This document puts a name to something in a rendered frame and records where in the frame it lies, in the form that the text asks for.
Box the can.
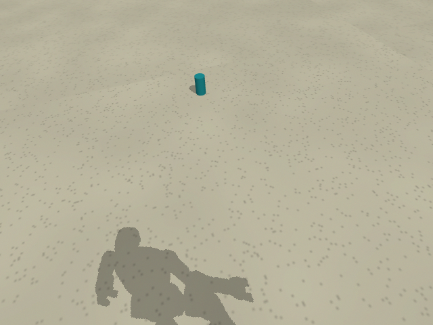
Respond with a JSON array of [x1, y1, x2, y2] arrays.
[[194, 73, 206, 95]]

